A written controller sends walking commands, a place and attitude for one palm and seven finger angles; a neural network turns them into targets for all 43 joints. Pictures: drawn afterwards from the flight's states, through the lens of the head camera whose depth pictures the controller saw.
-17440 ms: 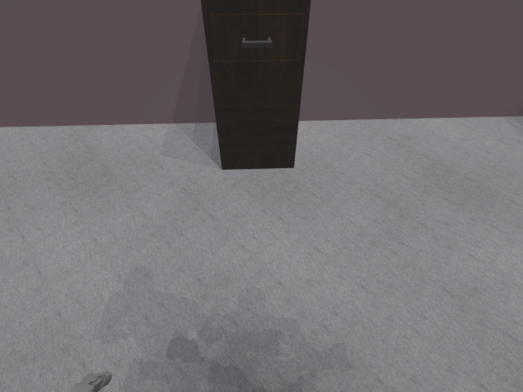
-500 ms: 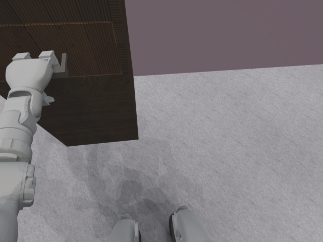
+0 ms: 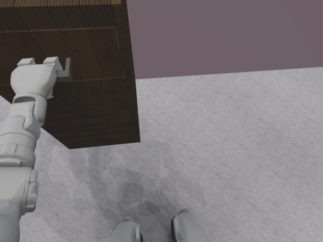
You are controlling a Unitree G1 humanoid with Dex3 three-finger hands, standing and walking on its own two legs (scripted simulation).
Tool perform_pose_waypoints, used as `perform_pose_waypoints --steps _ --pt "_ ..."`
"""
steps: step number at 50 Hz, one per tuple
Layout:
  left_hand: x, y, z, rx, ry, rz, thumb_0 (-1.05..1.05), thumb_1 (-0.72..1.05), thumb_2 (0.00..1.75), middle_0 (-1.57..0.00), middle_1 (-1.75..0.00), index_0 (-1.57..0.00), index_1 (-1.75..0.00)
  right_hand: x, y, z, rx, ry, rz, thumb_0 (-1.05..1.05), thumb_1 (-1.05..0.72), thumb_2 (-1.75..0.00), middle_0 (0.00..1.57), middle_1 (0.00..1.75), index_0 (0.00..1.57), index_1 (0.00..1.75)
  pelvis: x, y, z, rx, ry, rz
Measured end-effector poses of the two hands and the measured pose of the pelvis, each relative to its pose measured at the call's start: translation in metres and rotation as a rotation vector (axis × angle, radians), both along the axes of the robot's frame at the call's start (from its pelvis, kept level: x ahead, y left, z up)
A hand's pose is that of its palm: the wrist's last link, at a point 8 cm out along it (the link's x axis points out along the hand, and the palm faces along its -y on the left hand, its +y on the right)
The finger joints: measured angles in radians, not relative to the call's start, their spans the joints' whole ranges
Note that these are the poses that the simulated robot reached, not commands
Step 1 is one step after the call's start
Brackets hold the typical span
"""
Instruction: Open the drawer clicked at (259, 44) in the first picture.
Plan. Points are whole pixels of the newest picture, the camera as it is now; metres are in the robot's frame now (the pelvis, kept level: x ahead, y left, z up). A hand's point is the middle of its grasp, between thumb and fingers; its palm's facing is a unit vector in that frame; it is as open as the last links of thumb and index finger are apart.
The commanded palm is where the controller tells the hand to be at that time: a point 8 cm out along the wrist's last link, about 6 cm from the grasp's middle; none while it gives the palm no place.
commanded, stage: pull the drawer open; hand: left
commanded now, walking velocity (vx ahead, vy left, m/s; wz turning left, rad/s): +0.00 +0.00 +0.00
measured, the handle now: (46, 70) +0.54 +0.27 +0.03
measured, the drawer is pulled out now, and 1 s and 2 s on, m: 0.00 0.09 0.21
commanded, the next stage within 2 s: none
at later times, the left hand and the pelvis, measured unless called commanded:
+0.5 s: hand (45, 104) +0.46 +0.27 +0.00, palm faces -0.04 -0.05 -1.00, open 5.4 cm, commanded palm +0.42 +0.27 +0.05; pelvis +0.03 +0.01 +0.02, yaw -1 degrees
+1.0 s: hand (42, 124) +0.40 +0.26 +0.00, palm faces -0.03 -0.05 -1.00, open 5.3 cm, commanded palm +0.36 +0.27 +0.05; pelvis +0.03 +0.01 +0.03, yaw -1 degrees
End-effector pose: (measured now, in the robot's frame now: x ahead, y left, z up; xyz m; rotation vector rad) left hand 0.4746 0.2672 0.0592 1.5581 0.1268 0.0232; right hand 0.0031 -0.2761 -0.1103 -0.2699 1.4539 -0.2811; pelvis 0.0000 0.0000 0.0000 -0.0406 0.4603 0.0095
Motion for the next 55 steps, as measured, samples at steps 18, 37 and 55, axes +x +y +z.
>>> perform_pose_waypoints --steps 18,37,55 --pt "-0.023 0.000 0.000 -0.031 -0.004 -0.012 0.01 0.77 0.80 -0.31 -1.35 -0.40 -1.35 0.030 0.010 0.009 0.036 -0.043 -0.020 0.01 -0.91 -0.89 0.20 0.30 0.21 0.30 0.021 0.006 0.015 0.002 -0.036 -0.025" --pt "-0.057 -0.002 -0.001 -0.030 -0.029 -0.006 0.00 0.77 0.81 -0.30 -1.35 -0.40 -1.35 0.105 0.017 0.020 0.050 -0.199 0.037 0.01 -0.91 -0.89 0.20 0.29 0.21 0.30 0.034 0.010 0.025 0.003 -0.076 -0.025" --pt "-0.106 -0.006 -0.001 -0.023 -0.030 0.010 0.01 0.76 0.80 -0.31 -1.33 -0.41 -1.35 0.119 0.019 0.024 0.063 -0.268 0.057 0.01 -0.91 -0.89 0.20 0.29 0.21 0.30 0.033 0.006 0.029 0.006 -0.128 -0.021"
